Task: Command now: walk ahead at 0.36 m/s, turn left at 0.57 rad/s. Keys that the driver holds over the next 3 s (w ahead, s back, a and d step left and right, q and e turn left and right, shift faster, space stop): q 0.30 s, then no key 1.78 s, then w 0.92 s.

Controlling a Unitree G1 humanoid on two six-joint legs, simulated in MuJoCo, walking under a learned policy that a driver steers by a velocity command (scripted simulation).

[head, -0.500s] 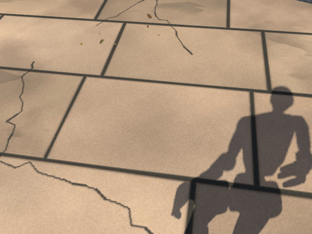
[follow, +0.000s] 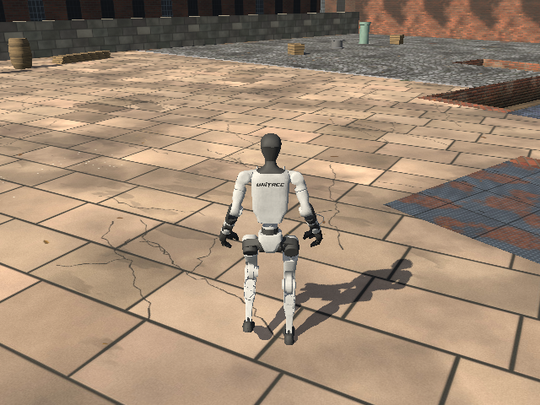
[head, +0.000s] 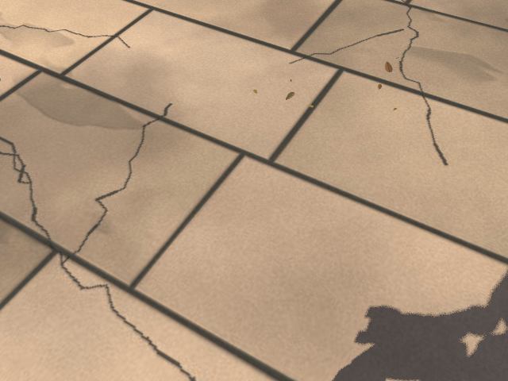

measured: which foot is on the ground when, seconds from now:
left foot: up 0.00-0.24, down 0.26-1.00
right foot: down 0.00-0.26, up 0.28-0.60, down 0.62-1.00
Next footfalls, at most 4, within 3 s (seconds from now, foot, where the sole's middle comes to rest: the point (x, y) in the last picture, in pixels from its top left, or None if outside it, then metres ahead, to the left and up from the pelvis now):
0.26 left None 0.25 0.16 -0.77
0.62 right None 0.27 -0.08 -0.77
2.42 left None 0.33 0.20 -0.77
2.94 right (242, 290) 0.74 0.09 -0.77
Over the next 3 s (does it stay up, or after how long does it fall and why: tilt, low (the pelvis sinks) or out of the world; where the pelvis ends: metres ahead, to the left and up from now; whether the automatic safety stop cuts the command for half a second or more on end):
stays up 0.57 0.13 -0.02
